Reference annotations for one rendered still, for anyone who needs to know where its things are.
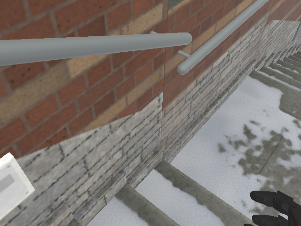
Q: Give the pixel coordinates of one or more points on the robot right hand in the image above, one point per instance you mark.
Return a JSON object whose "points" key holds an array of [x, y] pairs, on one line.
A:
{"points": [[282, 203]]}

